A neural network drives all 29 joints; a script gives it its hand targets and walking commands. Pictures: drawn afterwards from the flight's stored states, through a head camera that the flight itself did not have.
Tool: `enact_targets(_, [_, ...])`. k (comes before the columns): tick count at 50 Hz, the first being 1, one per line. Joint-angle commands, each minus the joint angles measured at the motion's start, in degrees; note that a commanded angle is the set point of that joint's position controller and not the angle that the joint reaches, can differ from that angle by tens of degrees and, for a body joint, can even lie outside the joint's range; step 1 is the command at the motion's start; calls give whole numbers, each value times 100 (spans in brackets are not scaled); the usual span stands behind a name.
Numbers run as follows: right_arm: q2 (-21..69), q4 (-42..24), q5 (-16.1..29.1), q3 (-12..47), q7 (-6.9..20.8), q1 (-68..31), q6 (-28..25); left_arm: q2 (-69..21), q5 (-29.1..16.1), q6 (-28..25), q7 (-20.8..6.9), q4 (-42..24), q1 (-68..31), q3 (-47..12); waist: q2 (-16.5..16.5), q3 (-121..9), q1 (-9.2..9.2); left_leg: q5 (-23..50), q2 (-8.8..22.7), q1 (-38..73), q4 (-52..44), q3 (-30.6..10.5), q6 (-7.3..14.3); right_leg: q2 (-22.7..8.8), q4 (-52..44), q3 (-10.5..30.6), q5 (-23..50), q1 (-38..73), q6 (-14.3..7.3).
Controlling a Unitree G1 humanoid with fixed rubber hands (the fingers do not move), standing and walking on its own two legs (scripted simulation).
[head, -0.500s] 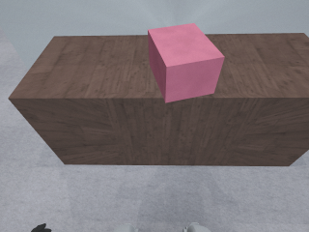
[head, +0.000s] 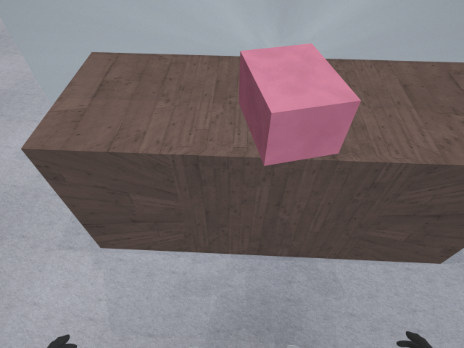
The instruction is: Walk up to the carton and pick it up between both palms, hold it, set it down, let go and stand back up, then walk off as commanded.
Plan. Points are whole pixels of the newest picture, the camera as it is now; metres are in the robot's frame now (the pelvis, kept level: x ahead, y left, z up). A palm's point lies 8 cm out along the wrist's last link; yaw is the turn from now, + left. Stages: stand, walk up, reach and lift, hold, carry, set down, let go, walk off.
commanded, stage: walk up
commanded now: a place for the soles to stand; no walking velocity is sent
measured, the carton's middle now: (289, 101) +0.76 -0.14 -0.01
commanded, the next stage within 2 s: none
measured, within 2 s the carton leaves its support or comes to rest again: neither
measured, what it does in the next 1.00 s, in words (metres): walks ahead: right foot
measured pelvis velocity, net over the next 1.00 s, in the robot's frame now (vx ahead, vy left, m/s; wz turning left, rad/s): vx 0.11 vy -0.09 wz -0.09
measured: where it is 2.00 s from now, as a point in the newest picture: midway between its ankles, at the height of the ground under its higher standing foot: (265, 327)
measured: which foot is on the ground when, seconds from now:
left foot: down 0.00-0.94, up 0.96-1.00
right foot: down 0.00-0.60, up 0.62-0.86, down 0.88-1.00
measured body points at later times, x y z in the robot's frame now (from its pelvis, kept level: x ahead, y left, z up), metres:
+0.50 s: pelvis +0.00 +0.00 +0.02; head +0.03 -0.01 +0.47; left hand +0.09 +0.33 -0.09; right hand +0.12 -0.33 -0.10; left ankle +0.03 +0.09 -0.70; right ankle +0.06 -0.14 -0.70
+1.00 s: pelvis +0.11 -0.09 +0.00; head +0.10 -0.10 +0.45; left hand +0.26 +0.24 -0.07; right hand +0.10 -0.46 -0.10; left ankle +0.05 +0.08 -0.65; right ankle +0.19 -0.20 -0.70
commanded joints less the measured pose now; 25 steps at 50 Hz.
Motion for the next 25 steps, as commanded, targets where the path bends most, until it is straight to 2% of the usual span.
enact_targets(1, [-1227, -283, -45, -295, -22, -139, -7, 1405, 15, -60, 43, -214, 12, 329, 42, -1034, -26, 1013, 611, -49, -1630, -1000, 258, -480, -884, 799, 640, 646, -545])
enact_targets(3, [-1357, -255, -58, -334, -2, -176, -29, 1289, 15, -50, 22, -203, -22, 311, 139, -1215, -47, 776, 746, 272, -1835, -1210, 347, -341, -853, 635, 497, 480, -517])
enact_targets(5, [-1440, -270, -112, -332, 42, -326, -27, 1178, 30, -19, 22, -130, 101, 279, 749, -1018, 17, 459, 1069, 59, -2277, -1603, 575, 45, -476, 310, 75, 523, -407])
enact_targets(6, [-1346, -237, -102, -319, 59, -444, -5, 1214, 27, -11, 5, -3, 203, 326, 686, -905, 51, 123, 1104, -239, -2429, -1581, 600, 123, -447, 247, -181, 791, -361])
enact_targets(7, [-1445, -379, -141, -370, 43, -462, 2, 1198, 39, 3, -3, -7, 260, 316, 964, -954, -2, -141, 1180, -260, -2524, -1567, 621, 151, -362, 189, -359, 759, -387])
enact_targets(8, [-1404, -301, -111, -359, 49, -512, 12, 1225, 73, 17, -25, 63, 319, 347, 506, -816, 109, -501, 1145, -390, -2572, -1575, 608, 201, -427, 224, -433, 864, -395])
enact_targets(9, [-1319, -290, -109, -342, 35, -461, 15, 1145, 86, -14, -40, 0, 299, 334, 476, -763, 113, -549, 1075, -595, -2553, -1428, 502, 103, -761, 372, -242, 1052, -446])
enact_targets(10, [-1324, -227, -112, -344, 44, -448, 26, 1192, 92, -44, -45, 29, 294, 361, 116, -740, 129, -449, 883, -473, -2341, -1147, 335, -105, -1145, 572, -229, 1020, -493])
enact_targets(11, [-1244, -272, -93, -310, 50, -349, 28, 1294, 93, -55, -37, 42, 215, 363, 127, -808, 16, -420, 689, -287, -2122, -1026, 186, -300, -1353, 871, 1, 833, -555])
enact_targets(12, [-1129, -283, -103, -340, 60, -419, 49, 1308, 105, -72, -27, 4, 60, 367, 126, -562, 6, -677, 570, -232, -2132, -920, 121, -413, -1609, 1128, -304, 443, -588])
enact_targets(13, [-1194, -293, -101, -343, 68, -423, 58, 1443, 114, -58, -33, -12, -77, 350, -79, -493, -86, -805, 572, -48, -2075, -895, 162, -458, -1680, 1153, -387, 178, -594])
enact_targets(14, [-1104, -185, -125, -330, 93, -263, 61, 1409, 127, -77, -39, -52, -187, 358, -154, -380, -132, -607, 408, 162, -2023, -854, 111, -590, -1820, 1406, -603, -56, -604])
enact_targets(15, [-1197, -150, -126, -367, 87, -248, 56, 1373, 97, -77, -32, -72, -30, 344, 40, -587, -113, -556, 462, 363, -2067, -897, 171, -474, -1712, 1216, -297, 19, -566])
enact_targets(16, [-1201, -70, -100, -359, 95, -110, 45, 1320, 113, -86, -51, -17, -107, 346, -52, -729, -140, -418, 427, 470, -2062, -806, 161, -444, -1700, 1151, -96, 124, -545])
enact_targets(17, [-1166, -32, -122, -361, 121, -159, 39, 1277, 114, -100, -56, 25, -71, 319, 56, -769, -175, -387, 470, 652, -2157, -797, 183, -392, -1616, 1056, 27, 97, -558])
enact_targets(18, [-1183, -120, -96, -361, 123, -203, 26, 1314, 93, -109, -54, 56, 101, 302, 15, -977, -84, -284, 568, 568, -2176, -914, 276, -264, -1460, 775, 360, 339, -472])
enact_targets(20, [-1206, -98, -70, -340, 97, -131, 21, 1233, 87, -94, -63, 91, 100, 290, -99, -1026, -63, 81, 618, 526, -2210, -918, 284, -169, -1382, 639, 571, 649, -412])
enact_targets(21, [-1154, -118, -76, -352, 108, -188, 32, 1264, 102, -100, -59, 83, 85, 342, -182, -997, 4, 383, 544, 427, -2044, -706, 202, -281, -1523, 749, 558, 737, -466])
enact_targets(23, [-1108, -126, -52, -345, 115, -218, 48, 1325, 104, -109, -22, 78, 118, 348, -422, -996, -57, 879, 337, 723, -1686, -483, 73, -554, -1790, 1163, 921, 621, -586])
enact_targets(24, [-1060, -114, -45, -328, 111, -139, 54, 1360, 84, -125, -20, 58, -29, 321, -383, -1038, -133, 969, 282, 769, -1585, -488, 40, -698, -1880, 1341, 974, 569, -687])
enact_targets(25, [-1062, -93, -66, -316, 111, -114, 58, 1375, 95, -142, -13, -68, 39, 345, -324, -1222, -117, 1019, 273, 706, -1573, -486, 26, -818, -1943, 1520, 951, 737, -728])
